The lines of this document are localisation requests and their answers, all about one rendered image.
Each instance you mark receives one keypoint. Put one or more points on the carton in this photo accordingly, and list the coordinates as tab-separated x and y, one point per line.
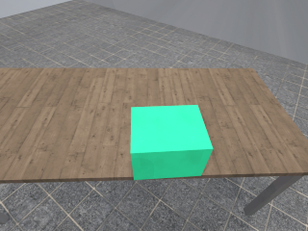
168	142

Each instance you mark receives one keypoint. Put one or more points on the table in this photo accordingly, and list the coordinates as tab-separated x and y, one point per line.
73	124

